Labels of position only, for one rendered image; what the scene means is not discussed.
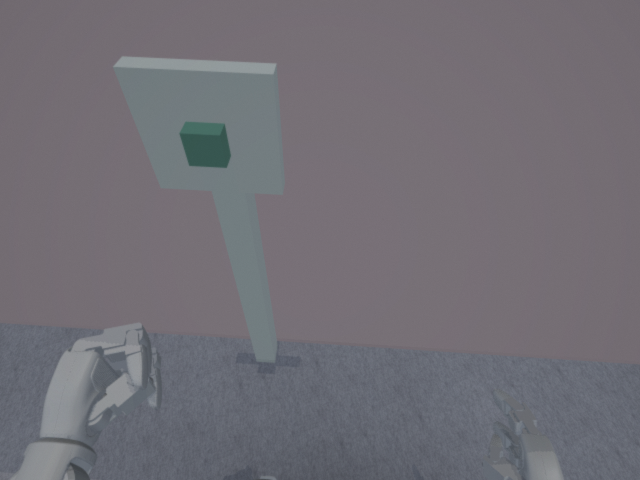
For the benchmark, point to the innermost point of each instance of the left robot hand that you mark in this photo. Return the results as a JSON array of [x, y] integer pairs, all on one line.
[[73, 408]]

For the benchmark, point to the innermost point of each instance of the panel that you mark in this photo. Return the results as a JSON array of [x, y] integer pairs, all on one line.
[[162, 94]]

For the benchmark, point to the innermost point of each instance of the right robot hand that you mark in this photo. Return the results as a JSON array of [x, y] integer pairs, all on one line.
[[531, 455]]

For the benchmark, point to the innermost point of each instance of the button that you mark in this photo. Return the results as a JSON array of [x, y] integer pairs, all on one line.
[[205, 144]]

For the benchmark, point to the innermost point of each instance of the left robot forearm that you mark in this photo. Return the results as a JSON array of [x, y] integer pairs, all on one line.
[[56, 459]]

